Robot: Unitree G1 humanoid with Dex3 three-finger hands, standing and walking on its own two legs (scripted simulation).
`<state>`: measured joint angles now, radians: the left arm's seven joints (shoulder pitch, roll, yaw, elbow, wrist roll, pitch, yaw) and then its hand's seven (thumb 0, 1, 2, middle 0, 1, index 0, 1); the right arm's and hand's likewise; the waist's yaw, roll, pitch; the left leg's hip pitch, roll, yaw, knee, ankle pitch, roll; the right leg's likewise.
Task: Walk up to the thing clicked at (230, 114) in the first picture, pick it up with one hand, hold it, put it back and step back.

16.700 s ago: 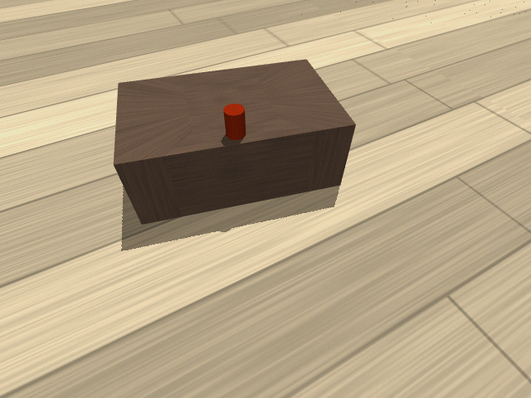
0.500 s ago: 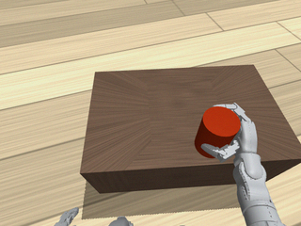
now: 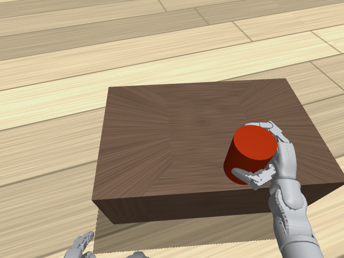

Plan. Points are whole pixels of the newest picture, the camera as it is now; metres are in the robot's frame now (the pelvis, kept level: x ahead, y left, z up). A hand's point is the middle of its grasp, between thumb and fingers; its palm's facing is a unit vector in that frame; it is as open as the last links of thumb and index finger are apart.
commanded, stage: hold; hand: right
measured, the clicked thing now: (247, 156) +0.33 -0.16 +0.05
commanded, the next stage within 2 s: none
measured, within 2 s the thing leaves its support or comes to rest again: neither
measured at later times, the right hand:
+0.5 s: hand (252, 151) +0.34 -0.17 +0.06, palm faces +0.10 +1.00 +0.00, open 11.7 cm
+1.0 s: hand (252, 153) +0.33 -0.17 +0.07, palm faces +0.11 +0.99 +0.00, open 11.7 cm
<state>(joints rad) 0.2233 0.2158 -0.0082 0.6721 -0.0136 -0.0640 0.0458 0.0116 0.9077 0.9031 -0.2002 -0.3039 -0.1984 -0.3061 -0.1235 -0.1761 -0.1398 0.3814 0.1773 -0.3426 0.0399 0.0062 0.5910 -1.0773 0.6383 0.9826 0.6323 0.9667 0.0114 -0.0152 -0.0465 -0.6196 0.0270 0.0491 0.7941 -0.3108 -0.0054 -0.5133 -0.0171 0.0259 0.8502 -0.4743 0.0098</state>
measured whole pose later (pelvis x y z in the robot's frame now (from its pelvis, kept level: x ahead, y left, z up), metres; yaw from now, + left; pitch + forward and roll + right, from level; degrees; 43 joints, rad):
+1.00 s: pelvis +0.00 +0.00 +0.00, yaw +0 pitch +7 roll +1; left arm 0.22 0.22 -0.01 0.68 -0.01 -0.07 0.05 0.01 0.91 0.90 -0.20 -0.30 -0.20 -0.30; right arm -0.11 -0.17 -0.13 0.36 0.17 -0.33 0.04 0.01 0.59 -1.08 0.63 0.99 0.63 0.97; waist 0.01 -0.02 -0.04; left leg -0.58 0.03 0.05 0.76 -0.30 -0.01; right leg -0.47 -0.01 0.03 0.81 -0.46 0.01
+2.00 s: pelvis +0.00 +0.00 +0.00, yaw +0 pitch +6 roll +1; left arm 0.22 0.21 -0.01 0.68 -0.01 -0.07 0.04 0.01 0.91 0.90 -0.20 -0.30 -0.20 -0.30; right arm -0.11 -0.17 -0.13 0.37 0.18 -0.33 0.04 0.01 0.60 -1.08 0.64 0.99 0.63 0.97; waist 0.01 -0.01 -0.04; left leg -0.58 0.03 0.05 0.77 -0.30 -0.01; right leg -0.47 -0.01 0.02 0.82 -0.46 0.01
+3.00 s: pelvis -0.04 -0.01 -0.12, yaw +0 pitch +28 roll +1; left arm 0.23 0.25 0.00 0.69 0.03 -0.07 -0.02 0.01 0.89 0.91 -0.20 -0.30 -0.20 -0.31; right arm -0.66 -0.28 -0.34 0.98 0.12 -0.58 0.13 0.00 0.59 -1.09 0.63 1.00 0.62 0.98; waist 0.10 -0.01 -0.16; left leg -1.40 0.06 0.03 1.37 -0.45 -0.01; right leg -1.29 0.01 0.03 1.46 -0.65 0.00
